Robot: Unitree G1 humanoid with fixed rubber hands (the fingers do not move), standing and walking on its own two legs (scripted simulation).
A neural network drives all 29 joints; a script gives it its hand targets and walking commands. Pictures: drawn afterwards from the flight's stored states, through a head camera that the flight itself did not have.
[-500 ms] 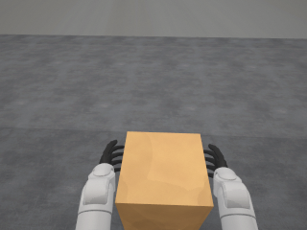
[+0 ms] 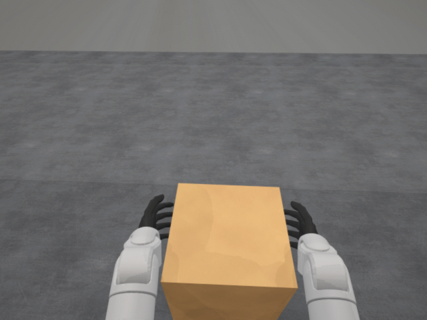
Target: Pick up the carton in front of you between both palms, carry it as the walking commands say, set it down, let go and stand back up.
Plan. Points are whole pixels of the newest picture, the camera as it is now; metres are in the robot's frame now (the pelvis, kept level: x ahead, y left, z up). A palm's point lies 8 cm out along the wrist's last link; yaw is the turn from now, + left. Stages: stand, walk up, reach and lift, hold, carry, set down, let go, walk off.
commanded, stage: carry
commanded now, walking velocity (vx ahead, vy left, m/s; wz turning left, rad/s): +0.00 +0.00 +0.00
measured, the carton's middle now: (225, 258) +0.29 +0.00 -0.05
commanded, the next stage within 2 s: hold in 0.16 s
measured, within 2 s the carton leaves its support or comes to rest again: neither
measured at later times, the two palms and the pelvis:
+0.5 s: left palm (136, 245) +0.26 +0.16 +0.06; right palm (295, 231) +0.30 -0.13 +0.04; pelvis -0.01 -0.03 +0.01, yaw +10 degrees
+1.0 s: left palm (159, 251) +0.35 +0.16 -0.13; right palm (276, 252) +0.36 -0.13 -0.15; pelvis -0.06 -0.06 -0.07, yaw +12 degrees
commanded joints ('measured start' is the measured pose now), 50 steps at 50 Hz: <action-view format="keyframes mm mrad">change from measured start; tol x16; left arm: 1 -366 -907 -567 -24 -254 -27 -247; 20 -502 -889 -551 -6 -243 -109 -267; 34 -856 -569 107 620 158 -344 -301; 42 -923 -550 97 653 139 -508 -282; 50 -1074 -812 -251 529 -67 -592 -316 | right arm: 1 -466 880 574 -90 273 -47 249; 20 -412 877 526 -84 201 -103 232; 28 -676 988 298 281 94 -142 221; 37 -853 697 -90 457 -97 -350 129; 50 -1169 905 333 268 92 -573 135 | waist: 1 3 12 -239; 37 -31 54 -43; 46 -24 -42 -521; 50 -5 3 -966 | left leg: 1 -49 128 -71 -126 262 -11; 6 -94 127 -87 -148 197 -8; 13 20 -60 -300 -191 693 -39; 20 61 -81 -295 -216 413 -33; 27 -275 -88 -252 -199 -73 19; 50 -863 -202 -171 410 245 -38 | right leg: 1 196 -59 65 -20 152 11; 14 458 225 286 -87 378 -9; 34 348 184 327 10 -290 32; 50 99 263 216 516 283 49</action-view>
